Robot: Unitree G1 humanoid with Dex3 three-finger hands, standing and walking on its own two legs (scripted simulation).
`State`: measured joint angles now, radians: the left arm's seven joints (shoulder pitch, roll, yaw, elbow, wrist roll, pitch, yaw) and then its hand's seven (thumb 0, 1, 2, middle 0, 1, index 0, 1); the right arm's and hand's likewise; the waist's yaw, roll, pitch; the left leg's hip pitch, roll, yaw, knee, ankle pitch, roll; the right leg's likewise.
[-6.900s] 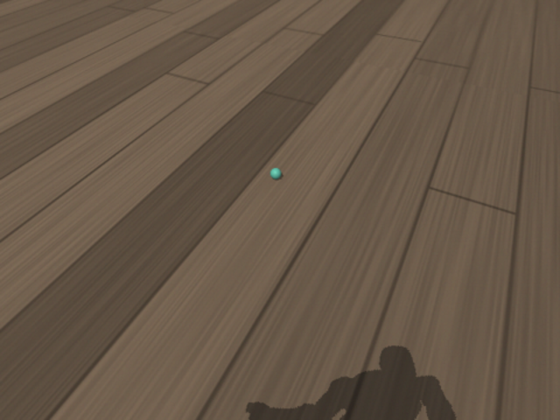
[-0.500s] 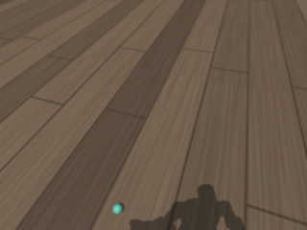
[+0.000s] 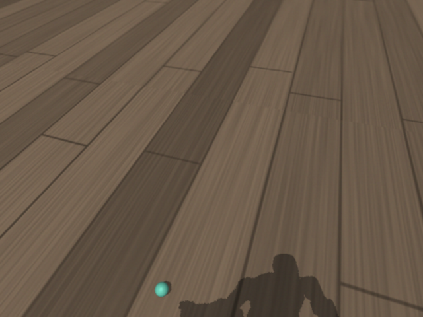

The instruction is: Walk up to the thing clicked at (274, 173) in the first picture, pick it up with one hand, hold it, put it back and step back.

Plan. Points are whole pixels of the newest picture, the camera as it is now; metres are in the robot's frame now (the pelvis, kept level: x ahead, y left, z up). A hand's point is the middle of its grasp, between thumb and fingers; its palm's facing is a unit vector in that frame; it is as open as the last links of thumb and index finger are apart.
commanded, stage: stand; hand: left
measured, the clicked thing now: (161, 289) +0.42 +0.27 -0.75
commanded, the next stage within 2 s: none
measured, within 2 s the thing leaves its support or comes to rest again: neither
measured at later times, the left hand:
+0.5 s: hand out of the picture +0.07 +0.25 -0.15, palm faces -0.02 -0.94 -0.34, open 7.4 cm
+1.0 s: hand out of the picture +0.08 +0.25 -0.15, palm faces -0.02 -0.94 -0.35, open 7.4 cm
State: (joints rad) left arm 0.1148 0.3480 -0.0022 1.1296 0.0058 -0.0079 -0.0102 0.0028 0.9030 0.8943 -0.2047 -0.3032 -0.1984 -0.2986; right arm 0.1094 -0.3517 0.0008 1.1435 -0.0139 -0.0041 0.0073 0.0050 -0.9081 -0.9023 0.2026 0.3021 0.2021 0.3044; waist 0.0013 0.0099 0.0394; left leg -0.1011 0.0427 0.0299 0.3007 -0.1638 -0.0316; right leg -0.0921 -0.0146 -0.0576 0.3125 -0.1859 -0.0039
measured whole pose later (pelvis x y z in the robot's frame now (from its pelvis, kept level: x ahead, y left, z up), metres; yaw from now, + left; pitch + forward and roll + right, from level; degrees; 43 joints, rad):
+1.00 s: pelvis +0.00 +0.00 +0.00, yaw -1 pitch -2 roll +0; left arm 0.12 0.35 0.00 1.13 0.01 -0.01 -0.01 0.00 0.90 0.89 -0.20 -0.30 -0.20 -0.30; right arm 0.11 -0.35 0.00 1.14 -0.01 0.00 0.00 0.00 -0.91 -0.90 0.20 0.30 0.20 0.30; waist 0.00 0.01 0.04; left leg -0.09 0.04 0.04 0.29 -0.17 -0.03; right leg -0.09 -0.01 -0.05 0.31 -0.19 0.00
